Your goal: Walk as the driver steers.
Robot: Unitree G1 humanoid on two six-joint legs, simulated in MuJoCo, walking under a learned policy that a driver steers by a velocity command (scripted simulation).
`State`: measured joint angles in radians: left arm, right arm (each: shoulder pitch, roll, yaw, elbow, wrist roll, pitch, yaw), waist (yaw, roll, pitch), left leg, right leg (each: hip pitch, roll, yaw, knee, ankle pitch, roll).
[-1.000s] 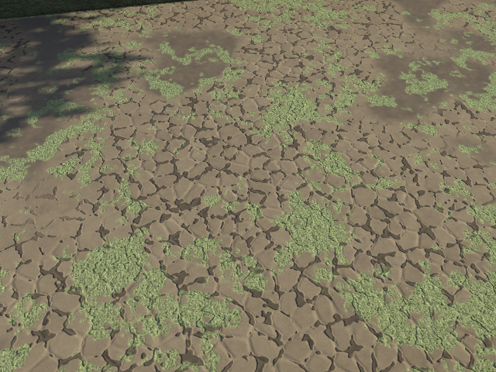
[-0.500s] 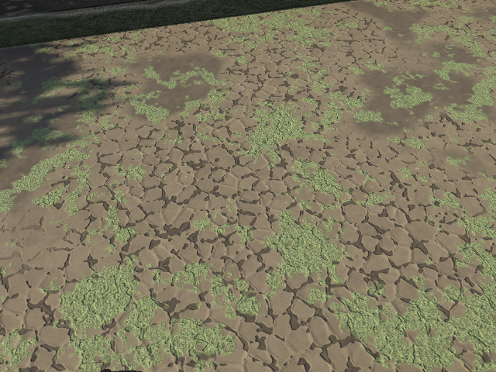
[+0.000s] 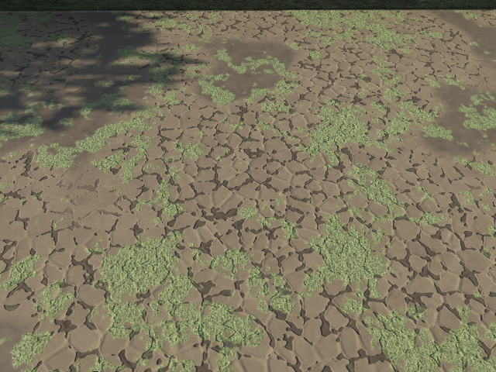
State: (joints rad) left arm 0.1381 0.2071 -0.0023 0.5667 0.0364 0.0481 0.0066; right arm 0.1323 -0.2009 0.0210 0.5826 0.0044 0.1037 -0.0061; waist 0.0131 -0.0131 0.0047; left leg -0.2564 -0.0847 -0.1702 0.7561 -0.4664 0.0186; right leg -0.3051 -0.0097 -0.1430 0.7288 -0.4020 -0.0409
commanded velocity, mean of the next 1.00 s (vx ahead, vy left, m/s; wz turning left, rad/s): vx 0.50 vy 0.00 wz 0.27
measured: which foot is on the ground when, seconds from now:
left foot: down 0.00-1.00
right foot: down 0.00-1.00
